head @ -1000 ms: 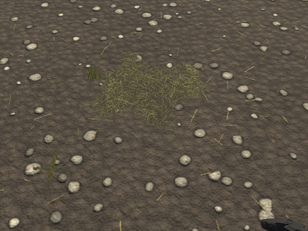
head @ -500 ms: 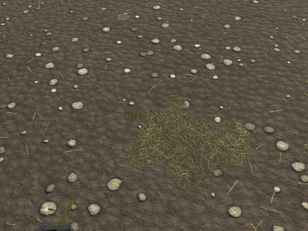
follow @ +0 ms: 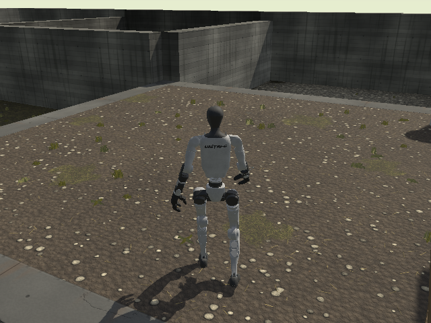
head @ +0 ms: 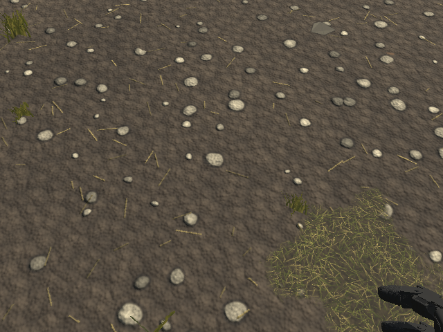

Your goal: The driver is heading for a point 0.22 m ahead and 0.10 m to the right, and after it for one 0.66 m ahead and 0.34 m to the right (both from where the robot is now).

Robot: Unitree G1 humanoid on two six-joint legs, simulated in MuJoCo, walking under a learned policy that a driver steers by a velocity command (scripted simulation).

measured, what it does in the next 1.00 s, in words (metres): walks ahead, turning right: right foot, then left foot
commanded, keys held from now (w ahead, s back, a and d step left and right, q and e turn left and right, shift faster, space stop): e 1.00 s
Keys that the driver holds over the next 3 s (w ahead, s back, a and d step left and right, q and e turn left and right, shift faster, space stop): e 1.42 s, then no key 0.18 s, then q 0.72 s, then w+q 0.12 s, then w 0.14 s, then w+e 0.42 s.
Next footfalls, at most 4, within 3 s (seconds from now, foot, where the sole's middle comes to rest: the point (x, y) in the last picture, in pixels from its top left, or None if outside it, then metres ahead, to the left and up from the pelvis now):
0.44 right None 0.28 -0.14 -0.75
0.88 left None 0.31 0.09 -0.75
1.32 right None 0.14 -0.12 -0.75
1.74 left None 0.31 0.04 -0.75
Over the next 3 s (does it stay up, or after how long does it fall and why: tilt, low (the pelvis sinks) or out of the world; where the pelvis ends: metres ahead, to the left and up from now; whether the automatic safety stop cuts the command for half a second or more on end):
stays up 0.36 -0.09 0.03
